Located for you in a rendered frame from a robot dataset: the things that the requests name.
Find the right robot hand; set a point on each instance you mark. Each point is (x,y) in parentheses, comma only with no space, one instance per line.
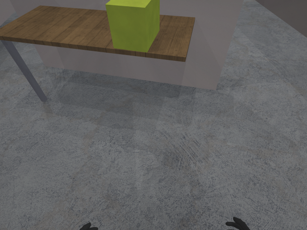
(238,223)

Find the carton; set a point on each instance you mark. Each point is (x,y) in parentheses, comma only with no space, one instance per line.
(134,24)

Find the table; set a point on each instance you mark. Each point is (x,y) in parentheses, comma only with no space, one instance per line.
(88,29)

